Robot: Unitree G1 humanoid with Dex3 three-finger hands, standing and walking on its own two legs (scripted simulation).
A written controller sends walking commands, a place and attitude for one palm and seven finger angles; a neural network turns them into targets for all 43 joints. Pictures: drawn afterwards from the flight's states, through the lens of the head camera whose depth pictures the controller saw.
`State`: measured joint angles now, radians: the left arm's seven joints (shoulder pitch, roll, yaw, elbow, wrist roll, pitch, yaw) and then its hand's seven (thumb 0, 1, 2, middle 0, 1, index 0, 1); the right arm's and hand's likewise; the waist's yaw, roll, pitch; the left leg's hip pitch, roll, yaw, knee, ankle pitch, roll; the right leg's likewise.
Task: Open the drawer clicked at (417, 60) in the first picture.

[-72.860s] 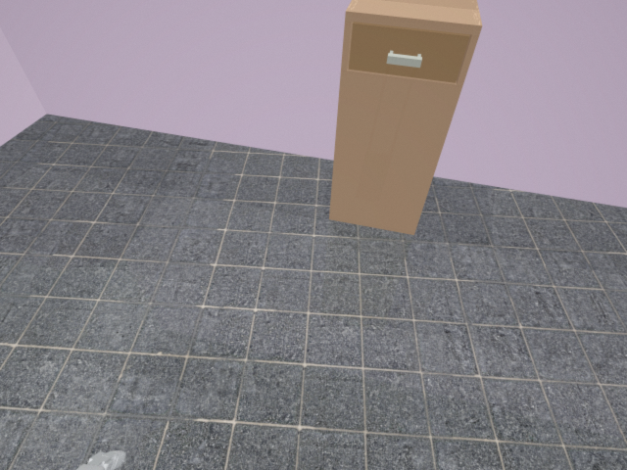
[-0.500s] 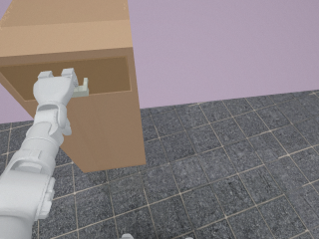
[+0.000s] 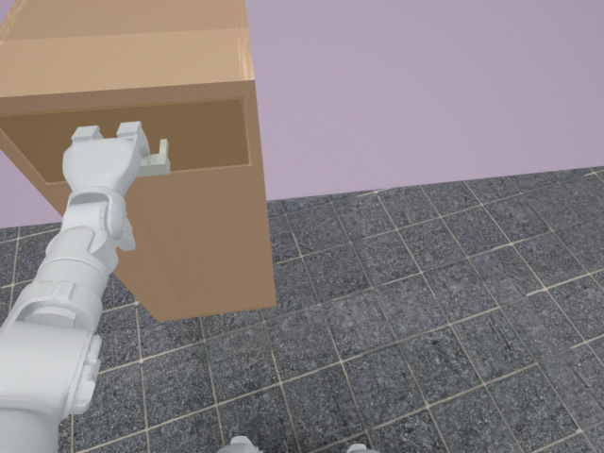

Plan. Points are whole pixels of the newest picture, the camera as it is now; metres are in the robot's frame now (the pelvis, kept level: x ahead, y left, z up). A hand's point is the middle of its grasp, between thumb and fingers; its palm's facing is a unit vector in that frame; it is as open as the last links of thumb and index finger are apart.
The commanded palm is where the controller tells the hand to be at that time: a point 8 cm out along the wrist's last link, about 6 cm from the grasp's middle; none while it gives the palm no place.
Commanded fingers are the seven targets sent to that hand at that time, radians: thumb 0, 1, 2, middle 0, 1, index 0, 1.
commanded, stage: lift the hand off the handle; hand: left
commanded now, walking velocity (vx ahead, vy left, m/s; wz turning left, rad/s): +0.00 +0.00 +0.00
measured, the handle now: (135, 157) +0.54 +0.26 +0.04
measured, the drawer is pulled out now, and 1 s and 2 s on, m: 0.00 0.00 0.00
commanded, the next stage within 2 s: draw the hand back to the body in 1.60 s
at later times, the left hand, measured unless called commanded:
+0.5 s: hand (119, 185) +0.47 +0.26 +0.06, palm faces -0.01 +0.00 -1.00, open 13.7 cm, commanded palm +0.45 +0.25 +0.10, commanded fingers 0.00 -0.50 0.30 -0.30 -1.20 -0.30 -1.20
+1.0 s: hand (107, 153) +0.48 +0.25 +0.11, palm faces -0.01 -0.01 -1.00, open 13.9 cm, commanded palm +0.45 +0.25 +0.17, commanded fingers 0.00 -0.50 0.30 -0.30 -1.20 -0.30 -1.20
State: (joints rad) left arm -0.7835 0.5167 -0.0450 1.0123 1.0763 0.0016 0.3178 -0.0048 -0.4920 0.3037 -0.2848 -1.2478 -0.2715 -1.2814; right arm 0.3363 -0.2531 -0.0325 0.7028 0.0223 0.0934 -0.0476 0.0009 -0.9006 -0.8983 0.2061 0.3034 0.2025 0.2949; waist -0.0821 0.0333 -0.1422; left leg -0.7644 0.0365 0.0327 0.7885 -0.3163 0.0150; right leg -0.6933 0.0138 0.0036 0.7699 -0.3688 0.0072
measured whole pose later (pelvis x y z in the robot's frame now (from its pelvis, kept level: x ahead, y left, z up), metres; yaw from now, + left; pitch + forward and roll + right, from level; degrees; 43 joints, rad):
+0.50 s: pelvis -0.01 +0.01 +0.00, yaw +0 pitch +17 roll -2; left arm -0.82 0.52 -0.05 1.03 1.07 0.02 0.28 0.00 -0.49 0.30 -0.32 -1.28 -0.32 -1.29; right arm 0.35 -0.25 -0.03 0.70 0.02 0.09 -0.05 0.00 -0.90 -0.90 0.21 0.30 0.20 0.29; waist -0.10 0.04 -0.14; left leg -0.77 0.03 0.04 0.79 -0.31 0.03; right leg -0.70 0.01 0.01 0.77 -0.36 0.02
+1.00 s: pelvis +0.03 +0.01 +0.02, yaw +0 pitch +12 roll -1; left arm -0.74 0.50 -0.08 0.86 1.01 0.07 0.14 -0.01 -0.49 0.30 -0.32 -1.20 -0.31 -1.20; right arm 0.31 -0.26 -0.04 0.72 0.03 0.09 -0.05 0.00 -0.90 -0.90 0.21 0.30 0.20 0.29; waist -0.06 0.06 -0.13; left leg -0.55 0.02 0.04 0.64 -0.30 0.02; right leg -0.47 0.00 0.01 0.61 -0.34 0.01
